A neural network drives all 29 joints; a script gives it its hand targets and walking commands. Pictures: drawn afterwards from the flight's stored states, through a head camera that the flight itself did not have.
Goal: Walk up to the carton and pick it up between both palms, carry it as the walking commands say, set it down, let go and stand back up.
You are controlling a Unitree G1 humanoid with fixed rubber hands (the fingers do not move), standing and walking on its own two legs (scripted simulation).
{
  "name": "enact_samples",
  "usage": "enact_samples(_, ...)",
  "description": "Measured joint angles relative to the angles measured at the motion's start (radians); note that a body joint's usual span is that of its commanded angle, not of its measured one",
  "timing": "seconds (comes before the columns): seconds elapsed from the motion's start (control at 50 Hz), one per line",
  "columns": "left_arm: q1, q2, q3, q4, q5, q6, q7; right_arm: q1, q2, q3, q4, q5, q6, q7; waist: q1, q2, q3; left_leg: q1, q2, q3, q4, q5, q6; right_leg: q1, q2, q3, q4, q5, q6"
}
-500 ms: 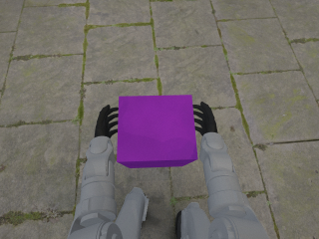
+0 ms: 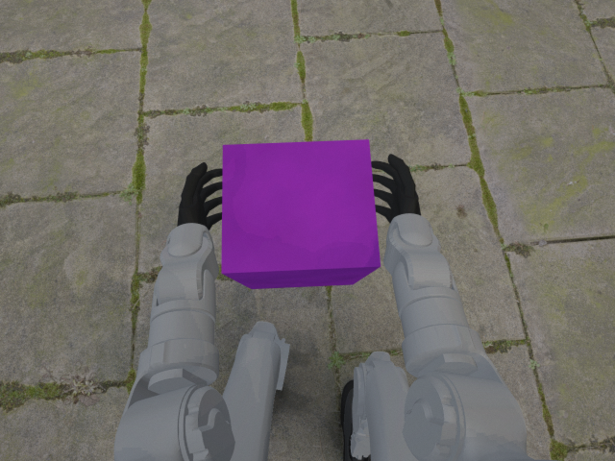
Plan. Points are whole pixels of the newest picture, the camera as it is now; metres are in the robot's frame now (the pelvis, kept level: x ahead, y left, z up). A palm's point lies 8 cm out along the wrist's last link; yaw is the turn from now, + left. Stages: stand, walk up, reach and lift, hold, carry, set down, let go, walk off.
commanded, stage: set down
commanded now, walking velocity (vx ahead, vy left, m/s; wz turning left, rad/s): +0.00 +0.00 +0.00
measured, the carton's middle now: (299, 227) +0.43 +0.09 -0.15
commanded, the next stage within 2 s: none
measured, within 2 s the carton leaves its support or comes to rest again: neither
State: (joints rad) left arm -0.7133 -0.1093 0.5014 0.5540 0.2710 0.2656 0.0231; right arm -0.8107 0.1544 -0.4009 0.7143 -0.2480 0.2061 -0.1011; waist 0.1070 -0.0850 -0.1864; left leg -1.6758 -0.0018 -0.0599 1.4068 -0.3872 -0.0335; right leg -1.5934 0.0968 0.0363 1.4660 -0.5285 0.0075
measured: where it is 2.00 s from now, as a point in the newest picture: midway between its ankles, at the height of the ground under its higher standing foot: (305, 423)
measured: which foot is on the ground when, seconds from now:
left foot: down 0.00-1.00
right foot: down 0.00-1.00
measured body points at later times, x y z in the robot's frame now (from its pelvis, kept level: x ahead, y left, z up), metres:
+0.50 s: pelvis -0.01 +0.00 -0.07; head +0.25 +0.04 +0.30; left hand +0.42 +0.23 -0.16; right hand +0.48 -0.04 -0.16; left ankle +0.11 +0.13 -0.55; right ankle +0.06 -0.12 -0.55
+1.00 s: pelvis -0.03 +0.00 -0.13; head +0.27 +0.05 +0.20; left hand +0.44 +0.24 -0.25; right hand +0.49 -0.03 -0.25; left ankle +0.11 +0.13 -0.55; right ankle +0.06 -0.12 -0.55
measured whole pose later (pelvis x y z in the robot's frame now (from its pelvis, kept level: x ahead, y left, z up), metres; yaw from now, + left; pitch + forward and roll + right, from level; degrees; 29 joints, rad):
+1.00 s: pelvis -0.03 +0.00 -0.13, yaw -2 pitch +43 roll -3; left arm -1.06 0.04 0.51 0.69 0.22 0.27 0.02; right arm -1.14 0.05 -0.39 0.82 -0.18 0.21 -0.17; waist 0.13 -0.09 -0.02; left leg -2.16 -0.01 -0.08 1.83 -0.42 -0.04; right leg -2.07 0.13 0.02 1.90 -0.58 0.03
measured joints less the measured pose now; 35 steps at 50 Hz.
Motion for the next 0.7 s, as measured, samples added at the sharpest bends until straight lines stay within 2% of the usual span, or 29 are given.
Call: enact_samples(0.7,-0.222,0.105,0.001,0.099,-0.054,-0.01,-0.004,-0.205,-0.063,0.022,0.063,0.061,-0.013,-0.067,0.024,-0.003,0.083,-0.365,0.001,-0.018,0.322,-0.048,-0.014,-0.36,0.03,-0.022,0.324,-0.057,0.011)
